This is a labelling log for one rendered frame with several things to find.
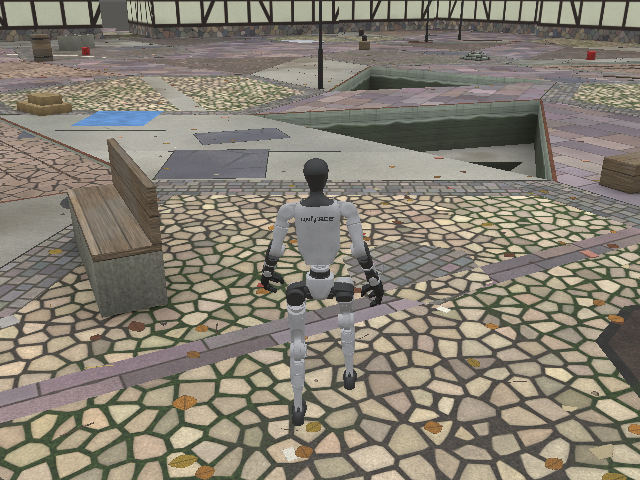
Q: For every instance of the robot right forearm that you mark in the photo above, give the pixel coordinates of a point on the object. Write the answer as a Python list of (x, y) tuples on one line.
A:
[(368, 267)]

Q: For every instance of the robot right hand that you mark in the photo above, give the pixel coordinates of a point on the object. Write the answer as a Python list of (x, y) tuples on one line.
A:
[(377, 291)]

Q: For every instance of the left robot upper arm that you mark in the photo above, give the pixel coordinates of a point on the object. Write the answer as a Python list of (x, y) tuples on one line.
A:
[(285, 213)]

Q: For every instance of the right robot upper arm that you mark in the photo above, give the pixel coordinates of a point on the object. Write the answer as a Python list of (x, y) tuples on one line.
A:
[(349, 211)]

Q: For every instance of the robot left hand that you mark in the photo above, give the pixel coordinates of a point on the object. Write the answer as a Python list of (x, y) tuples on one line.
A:
[(275, 278)]

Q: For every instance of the robot right shin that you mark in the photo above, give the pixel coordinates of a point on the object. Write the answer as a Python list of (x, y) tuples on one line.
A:
[(348, 345)]

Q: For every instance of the robot left forearm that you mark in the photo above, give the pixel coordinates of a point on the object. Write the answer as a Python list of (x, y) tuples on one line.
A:
[(269, 263)]

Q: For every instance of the humanoid robot head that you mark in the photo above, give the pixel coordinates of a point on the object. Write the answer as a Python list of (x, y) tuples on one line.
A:
[(316, 174)]

